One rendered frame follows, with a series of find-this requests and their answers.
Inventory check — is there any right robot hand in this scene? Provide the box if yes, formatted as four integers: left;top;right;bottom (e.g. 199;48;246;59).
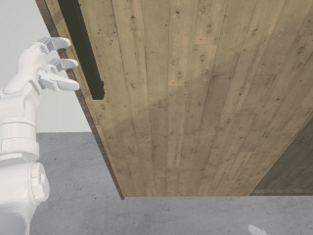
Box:
248;224;268;235

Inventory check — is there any left robot hand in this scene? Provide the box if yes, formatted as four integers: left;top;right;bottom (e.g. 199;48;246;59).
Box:
17;36;80;92

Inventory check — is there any handle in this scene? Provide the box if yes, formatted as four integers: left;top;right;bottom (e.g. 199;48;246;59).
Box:
58;0;105;100

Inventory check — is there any wardrobe door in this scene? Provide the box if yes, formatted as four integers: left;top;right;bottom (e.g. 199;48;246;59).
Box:
45;0;313;197
254;117;313;190

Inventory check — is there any left robot forearm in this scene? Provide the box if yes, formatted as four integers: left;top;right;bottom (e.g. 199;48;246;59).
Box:
0;73;43;167

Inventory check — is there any left robot upper arm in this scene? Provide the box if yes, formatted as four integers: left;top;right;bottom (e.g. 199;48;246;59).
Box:
0;161;50;235

